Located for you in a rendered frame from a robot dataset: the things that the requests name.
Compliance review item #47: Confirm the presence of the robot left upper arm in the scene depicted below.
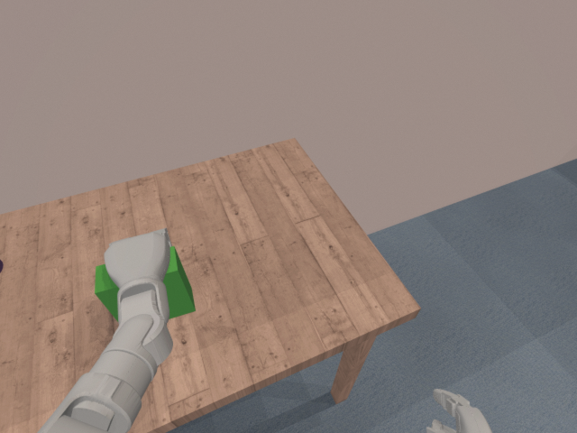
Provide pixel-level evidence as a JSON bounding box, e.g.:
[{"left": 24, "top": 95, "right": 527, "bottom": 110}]
[{"left": 47, "top": 415, "right": 111, "bottom": 433}]

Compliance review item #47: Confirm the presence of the robot right hand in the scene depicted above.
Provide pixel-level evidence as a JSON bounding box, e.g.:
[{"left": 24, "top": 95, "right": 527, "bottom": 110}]
[{"left": 426, "top": 389, "right": 492, "bottom": 433}]

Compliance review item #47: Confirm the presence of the robot left hand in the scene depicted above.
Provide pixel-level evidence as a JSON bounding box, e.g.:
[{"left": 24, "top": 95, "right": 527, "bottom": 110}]
[{"left": 104, "top": 228, "right": 172, "bottom": 289}]

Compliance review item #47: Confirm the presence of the table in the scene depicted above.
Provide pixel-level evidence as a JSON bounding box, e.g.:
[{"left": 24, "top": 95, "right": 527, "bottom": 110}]
[{"left": 0, "top": 138, "right": 421, "bottom": 433}]

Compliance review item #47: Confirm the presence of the robot left forearm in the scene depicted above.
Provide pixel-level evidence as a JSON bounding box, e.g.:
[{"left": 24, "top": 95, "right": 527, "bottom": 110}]
[{"left": 37, "top": 278, "right": 173, "bottom": 433}]

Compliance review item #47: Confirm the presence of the sponge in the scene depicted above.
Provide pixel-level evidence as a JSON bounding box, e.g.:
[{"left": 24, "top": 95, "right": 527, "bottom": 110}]
[{"left": 95, "top": 246, "right": 196, "bottom": 321}]

